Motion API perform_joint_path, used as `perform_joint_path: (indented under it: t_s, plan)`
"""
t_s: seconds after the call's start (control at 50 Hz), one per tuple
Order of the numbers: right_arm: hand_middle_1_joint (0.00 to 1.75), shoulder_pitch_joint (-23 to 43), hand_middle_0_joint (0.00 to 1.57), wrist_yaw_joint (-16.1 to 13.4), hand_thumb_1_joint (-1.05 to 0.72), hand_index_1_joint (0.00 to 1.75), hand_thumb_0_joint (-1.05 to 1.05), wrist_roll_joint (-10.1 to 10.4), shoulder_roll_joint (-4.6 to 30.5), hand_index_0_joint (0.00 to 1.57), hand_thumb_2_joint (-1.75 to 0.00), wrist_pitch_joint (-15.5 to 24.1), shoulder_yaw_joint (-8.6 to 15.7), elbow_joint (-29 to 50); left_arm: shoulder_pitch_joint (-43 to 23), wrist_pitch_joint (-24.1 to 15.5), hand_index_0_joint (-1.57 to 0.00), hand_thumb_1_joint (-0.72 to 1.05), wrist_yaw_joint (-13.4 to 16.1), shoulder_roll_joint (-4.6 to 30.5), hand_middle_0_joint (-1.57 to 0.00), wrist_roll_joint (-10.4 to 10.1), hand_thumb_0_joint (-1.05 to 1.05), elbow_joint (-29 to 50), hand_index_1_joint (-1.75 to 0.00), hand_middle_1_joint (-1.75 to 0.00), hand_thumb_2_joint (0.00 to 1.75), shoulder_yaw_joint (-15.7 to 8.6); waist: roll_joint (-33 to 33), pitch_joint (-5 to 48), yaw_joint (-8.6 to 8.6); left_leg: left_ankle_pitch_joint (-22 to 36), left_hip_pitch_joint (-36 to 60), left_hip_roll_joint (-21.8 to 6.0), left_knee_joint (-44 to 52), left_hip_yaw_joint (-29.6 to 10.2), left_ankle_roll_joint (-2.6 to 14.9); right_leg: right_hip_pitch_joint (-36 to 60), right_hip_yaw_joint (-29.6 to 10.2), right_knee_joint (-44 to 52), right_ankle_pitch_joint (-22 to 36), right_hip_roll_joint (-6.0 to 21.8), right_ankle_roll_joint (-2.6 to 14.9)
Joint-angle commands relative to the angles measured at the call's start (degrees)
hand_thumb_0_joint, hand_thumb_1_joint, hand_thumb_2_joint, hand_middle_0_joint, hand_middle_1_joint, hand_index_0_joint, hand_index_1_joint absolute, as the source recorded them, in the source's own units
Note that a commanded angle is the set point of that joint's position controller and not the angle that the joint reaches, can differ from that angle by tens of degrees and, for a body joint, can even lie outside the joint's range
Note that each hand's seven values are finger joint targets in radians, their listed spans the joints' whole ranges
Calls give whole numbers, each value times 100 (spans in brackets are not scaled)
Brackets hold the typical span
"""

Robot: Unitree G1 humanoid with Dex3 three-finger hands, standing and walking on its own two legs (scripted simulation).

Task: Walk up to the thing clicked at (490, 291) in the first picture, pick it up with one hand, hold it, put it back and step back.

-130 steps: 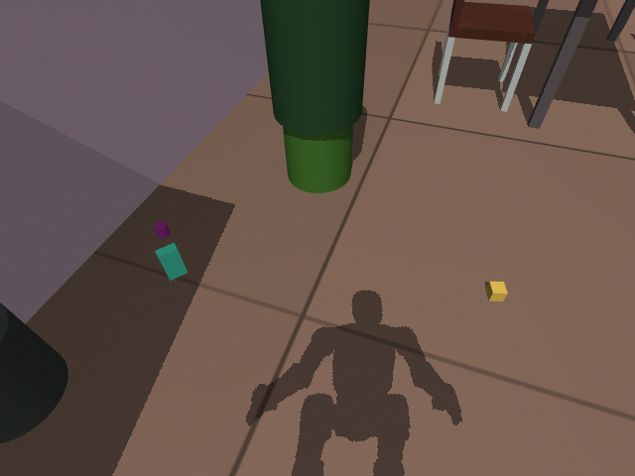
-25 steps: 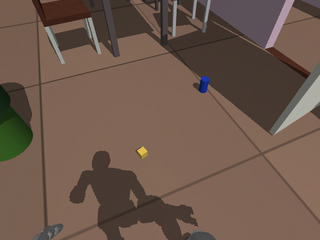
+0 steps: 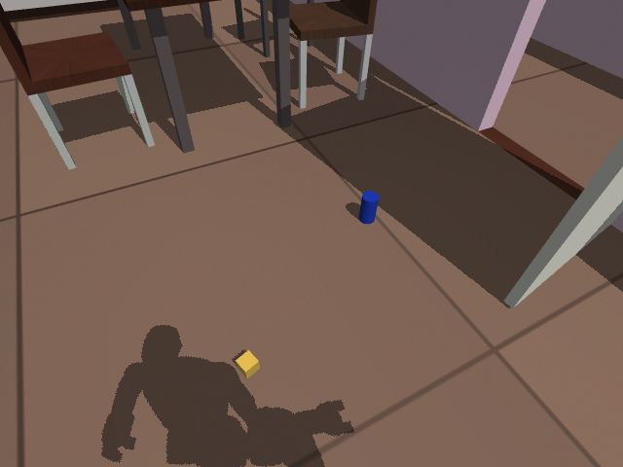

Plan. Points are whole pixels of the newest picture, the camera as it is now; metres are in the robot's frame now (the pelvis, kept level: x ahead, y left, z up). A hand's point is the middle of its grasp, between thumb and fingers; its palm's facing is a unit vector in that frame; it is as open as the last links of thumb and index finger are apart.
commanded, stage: walk up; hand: left
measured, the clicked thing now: (247, 364) +0.58 +0.22 -0.73
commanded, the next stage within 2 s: stand in 1.90 s
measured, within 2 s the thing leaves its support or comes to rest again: neither
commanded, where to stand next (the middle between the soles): +0.19 -0.01 m, yaw -2 degrees
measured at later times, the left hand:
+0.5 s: hand (167, 430) +0.21 +0.23 -0.12, palm faces -0.08 -0.89 -0.46, open 7.4 cm
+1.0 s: hand (151, 438) +0.21 +0.26 -0.15, palm faces -0.06 -0.92 -0.40, open 7.4 cm
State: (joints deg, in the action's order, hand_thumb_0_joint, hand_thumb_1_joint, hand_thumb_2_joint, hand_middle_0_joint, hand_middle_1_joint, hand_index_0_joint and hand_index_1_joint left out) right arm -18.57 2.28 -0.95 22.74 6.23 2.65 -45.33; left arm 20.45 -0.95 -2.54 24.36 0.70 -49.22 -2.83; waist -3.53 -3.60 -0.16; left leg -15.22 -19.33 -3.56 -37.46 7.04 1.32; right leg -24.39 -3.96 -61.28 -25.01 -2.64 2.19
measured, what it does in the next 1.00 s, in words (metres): walks ahead: right foot, then left foot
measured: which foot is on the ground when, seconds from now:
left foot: down 0.00-0.26, up 0.28-0.56, down 0.58-1.00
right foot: up 0.00-0.22, down 0.24-1.00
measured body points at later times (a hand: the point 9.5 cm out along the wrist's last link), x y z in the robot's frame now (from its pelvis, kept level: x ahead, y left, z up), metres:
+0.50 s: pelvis +0.12 -0.04 +0.00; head +0.15 -0.07 +0.45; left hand +0.22 +0.27 -0.09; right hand +0.17 -0.36 -0.14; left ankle +0.17 +0.11 -0.69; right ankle +0.16 -0.16 -0.72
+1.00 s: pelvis +0.13 -0.01 +0.00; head +0.15 -0.01 +0.45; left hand +0.22 +0.31 -0.12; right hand +0.21 -0.32 -0.12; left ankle +0.18 +0.11 -0.72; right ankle +0.16 -0.16 -0.72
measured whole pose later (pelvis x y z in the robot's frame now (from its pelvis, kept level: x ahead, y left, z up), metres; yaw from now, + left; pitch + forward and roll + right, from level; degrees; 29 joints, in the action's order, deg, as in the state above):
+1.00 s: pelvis +0.13 -0.01 +0.00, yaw -3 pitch -2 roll -1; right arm -6.2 1.9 -0.1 21.5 -1.4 1.4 -59.0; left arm 8.4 -1.7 0.9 22.5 0.2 -60.8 -0.6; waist 0.7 -5.1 -1.0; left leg -16.5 -19.7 -2.3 -38.4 1.0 -0.3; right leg -18.2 -1.1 -36.5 -16.1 1.1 -1.7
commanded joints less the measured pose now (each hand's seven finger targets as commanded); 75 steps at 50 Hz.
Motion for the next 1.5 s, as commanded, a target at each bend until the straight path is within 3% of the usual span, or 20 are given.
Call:
perform_joint_path:
  t_s: [0.0, 0.1, 0.18, 0.2, 0.22, 0.24, 0.26, 0.36, 0.48, 0.54, 0.58, 0.6, 0.66, 0.72, 0.74, 0.78, 0.82, 0.86, 0.96, 1.48]
  plan:
    - [30, -169, 20, -113, -90, 30, 0, 6, 1685, 20, -90, 76, 481, 320, 134, -281, -20, 90, -40, 1200, -20, -41, 0, 370, -30, -30, 90, -392, 1373, -209, 86, -1096, 531, -1408, 2407, -1597, 1001, -925, -4, 425, 525, 567, -159]
    - [30, -39, 20, -52, -90, 30, 0, -38, 1736, 20, -90, -15, 490, 431, -220, -271, -20, 90, -153, 1004, -20, -14, 0, 457, -30, -30, 90, -371, 1506, -76, 101, -1087, 346, -1298, 2160, -945, 1013, -14, 429, 1982, 901, 644, -192]
    - [30, 92, 20, -49, -90, 30, 0, 14, 1434, 20, -90, -234, 347, 451, 140, -378, -20, 90, 55, 948, -20, 17, 0, 147, -30, -30, 90, -370, 970, 238, -159, 170, -81, -897, 609, -290, 713, 1309, 926, 2875, 1577, 121, -132]
    - [30, -122, 20, -67, -90, 30, 0, 14, 1134, 20, -90, -278, 242, 441, 416, -428, -20, 90, 130, 1127, -20, 12, 0, 49, -30, -30, 90, -447, 331, 478, -271, 12, -318, -694, -284, -151, 540, 1905, 590, 3105, 1326, 196, -89]
    - [30, -204, 20, -87, -90, 30, 0, 68, 748, 20, -90, -294, 112, 523, 569, -479, -20, 90, 221, 1599, -20, 51, 0, 100, -30, -30, 90, -547, -990, 561, -354, -649, -965, -164, -1740, 125, 246, 2108, -1167, 3846, 1168, 1211, 257]
    - [30, -306, 20, -133, -90, 30, 0, 93, 784, 20, -90, -402, 97, 480, 420, -504, -20, 90, 270, 1948, -20, 28, 0, 276, -30, -30, 90, -556, -1084, 450, -284, -1728, -1469, 160, -2265, -438, 48, 1816, -3090, 4434, 1076, 2380, 958]
    - [30, -128, 20, -203, -90, 30, 0, 68, 1289, 20, -90, -476, 279, 375, 250, -459, -20, 90, 270, 2002, -20, -28, 0, 307, -30, -30, 90, -546, -534, 246, -283, -2025, -1420, -70, -2734, -836, 72, 1508, -3143, 4279, 1060, 2509, 1384]
    - [30, -368, 20, -220, -90, 30, 0, 82, 1199, 20, -90, -528, 238, -144, -273, -446, -20, 90, 399, 1415, -20, -47, 0, 325, -30, -30, 90, -330, -481, 422, 4, -997, -997, -226, -2078, -957, -8, 1187, -1096, 3579, 3100, 1600, 935]
    - [30, 55, 20, -216, -90, 30, 0, 67, 1038, 20, -90, -587, 269, -329, -831, -362, -20, 90, 469, 1420, -20, -49, 0, 360, -30, -30, 90, -261, -658, 608, 65, -449, 207, -22, -720, -532, -22, 317, -699, 2919, 3846, 1685, 952]
    - [30, 81, 20, -217, -90, 30, 0, 6, 1222, 20, -90, -527, 354, -435, -1006, -252, -20, 90, 475, 1271, -20, -91, 0, 320, -30, -30, 90, -183, -231, 605, 182, 557, 689, -42, 273, -772, 175, -130, -578, 2387, 2540, 1364, 526]
    - [30, 713, 20, -192, -90, 30, 0, 35, 1681, 20, -90, -478, 400, -294, -894, -185, -20, 90, 486, 952, -20, -178, 0, 203, -30, -30, 90, -99, 1166, 623, -79, 424, 18, -1233, 1083, -2416, 869, 89, 326, 1480, 465, 311, 0]
    - [30, 933, 20, -157, -90, 30, 0, 39, 1684, 20, -90, -490, 397, -270, -870, -140, -20, 90, 509, 1073, -20, -122, 0, -16, -30, -30, 90, -162, 1354, 510, -98, 24, -433, -1442, 1250, -2615, 1161, 501, 424, 1148, -384, 216, -29]
    - [30, 1298, 20, -156, -90, 30, 0, 67, 1305, 20, -90, -562, 227, -341, -626, -207, -20, 90, 474, 996, -20, -74, 0, -360, -30, -30, 90, -151, 1098, 488, -318, 143, -653, -773, 668, -1659, 595, 1000, 219, 2225, 568, 390, 43]
    - [30, 1149, 20, -170, -90, 30, 0, 87, 1146, 20, -90, -667, 207, -490, -1118, -261, -20, 90, 472, 1593, -20, 27, 0, -361, -30, -30, 90, -239, 242, 373, 23, -787, -347, 8, -369, -996, 81, 291, -1560, 3446, 341, 1506, 613]
    - [30, 997, 20, -172, -90, 30, 0, 66, 1110, 20, -90, -678, 226, -631, -1448, -250, -20, 90, 468, 1591, -20, 26, 0, -333, -30, -30, 90, -208, 97, 288, 175, -965, 5, 45, -393, -879, 71, -109, -1668, 3529, 157, 1648, 725]
    - [30, 945, 20, -142, -90, 30, 0, 56, 1187, 20, -90, -652, 264, -760, -1674, -212, -20, 90, 456, 1334, -20, 17, 0, -340, -30, -30, 90, -113, 433, 194, 245, -945, 365, -168, 344, -1249, 229, -487, -992, 3347, -30, 1199, 376]
    - [30, 1166, 20, -116, -90, 30, 0, 59, 1323, 20, -90, -593, 265, -796, -1522, -200, -20, 90, 428, 1025, -20, -7, 0, -504, -30, -30, 90, -39, 713, 416, 58, -787, 190, -646, 1003, -1884, 514, 80, -115, 2739, 270, 523, 64]
    - [30, 1422, 20, -113, -90, 30, 0, 36, 1326, 20, -90, -588, 220, -813, -1271, -193, -20, 90, 422, 967, -20, -40, 0, -709, -30, -30, 90, -37, 749, 490, -129, -651, -210, -819, 1286, -1960, 621, 780, 192, 2517, 370, 345, -23]
    - [30, 1513, 20, -135, -90, 30, 0, 66, 1200, 20, -90, -634, 156, -1004, -1542, -231, -20, 90, 409, 1159, -20, -37, 0, -826, -30, -30, 90, -36, 530, 427, 50, -271, 301, -296, 901, -1326, 192, 590, -472, 3322, 1155, 888, 137]
    - [30, 1820, 20, -120, -90, 30, 0, 90, 1037, 20, -90, -617, 115, -1527, -1955, -160, -20, 90, 374, 931, -20, -23, 0, -1193, -30, -30, 90, 15, 388, 726, 4, 772, 1094, -375, 1806, -1106, 59, 1438, -162, 4095, 2028, 986, -98]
